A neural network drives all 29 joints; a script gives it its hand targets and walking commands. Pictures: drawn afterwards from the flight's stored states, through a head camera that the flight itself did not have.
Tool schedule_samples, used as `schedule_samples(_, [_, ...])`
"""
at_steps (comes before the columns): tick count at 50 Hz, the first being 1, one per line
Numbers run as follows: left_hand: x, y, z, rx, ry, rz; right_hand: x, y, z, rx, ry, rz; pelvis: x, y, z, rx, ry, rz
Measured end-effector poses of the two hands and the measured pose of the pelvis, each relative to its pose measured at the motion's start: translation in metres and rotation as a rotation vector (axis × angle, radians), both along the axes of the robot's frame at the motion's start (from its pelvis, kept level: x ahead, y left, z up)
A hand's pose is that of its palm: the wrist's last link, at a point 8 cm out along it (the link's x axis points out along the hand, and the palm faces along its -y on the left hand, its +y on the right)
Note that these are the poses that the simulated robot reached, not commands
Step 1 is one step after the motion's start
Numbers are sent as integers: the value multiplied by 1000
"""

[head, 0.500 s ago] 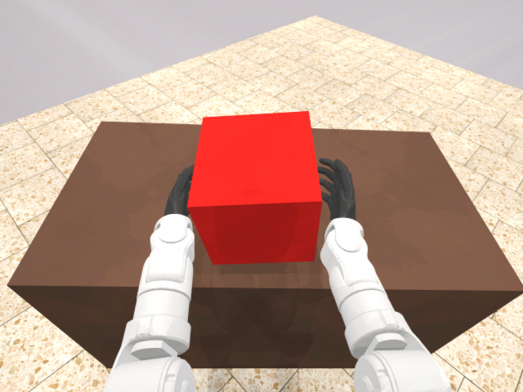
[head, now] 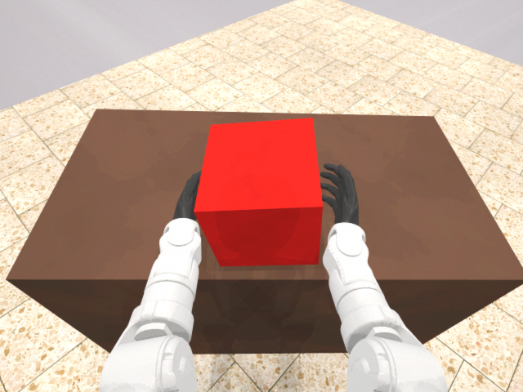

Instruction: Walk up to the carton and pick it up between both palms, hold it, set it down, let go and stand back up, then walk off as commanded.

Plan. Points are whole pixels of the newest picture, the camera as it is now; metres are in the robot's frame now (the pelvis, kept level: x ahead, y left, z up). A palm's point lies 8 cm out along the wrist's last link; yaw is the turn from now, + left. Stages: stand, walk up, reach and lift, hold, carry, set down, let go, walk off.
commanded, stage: set down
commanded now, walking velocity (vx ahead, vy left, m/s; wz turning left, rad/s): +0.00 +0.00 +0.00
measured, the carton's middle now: (264, 194) +0.40 +0.00 +0.06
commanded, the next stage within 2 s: none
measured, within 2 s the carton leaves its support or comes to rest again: rests again in 1.44 s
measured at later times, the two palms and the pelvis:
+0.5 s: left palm (191, 234) +0.37 +0.13 -0.01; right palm (337, 229) +0.36 -0.12 +0.02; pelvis +0.01 +0.00 +0.00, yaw +0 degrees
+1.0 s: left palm (194, 244) +0.38 +0.13 -0.05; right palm (331, 239) +0.36 -0.12 -0.02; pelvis +0.01 +0.01 -0.01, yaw -1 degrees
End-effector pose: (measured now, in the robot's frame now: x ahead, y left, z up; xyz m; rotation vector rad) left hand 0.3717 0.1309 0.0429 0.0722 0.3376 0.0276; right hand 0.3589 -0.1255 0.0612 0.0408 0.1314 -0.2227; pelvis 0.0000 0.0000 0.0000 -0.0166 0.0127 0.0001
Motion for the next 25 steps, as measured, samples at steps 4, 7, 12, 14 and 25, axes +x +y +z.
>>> schedule_samples(4, [-1, -1, -10, 1, 13, -2, -1, -1, -9, -6, 16, 2, 0, -2, 0, 1, 14, -1])
schedule_samples(7, [-3, -1, -18, 0, 17, 0, -2, -1, -15, -10, 22, 5, 1, -3, 0, 1, 31, -2])
schedule_samples(12, [-4, -1, -31, -6, 26, 3, -1, 0, -24, -13, 35, 8, 2, -5, -1, 0, 65, 2])
schedule_samples(14, [-4, 0, -36, -7, 29, 3, -1, 0, -28, -14, 40, 9, 3, -6, -1, 0, 80, 4])
schedule_samples(25, [1, 1, -56, -6, 40, -9, 3, 1, -44, -20, 66, 2, 6, -5, -4, -3, 155, 6])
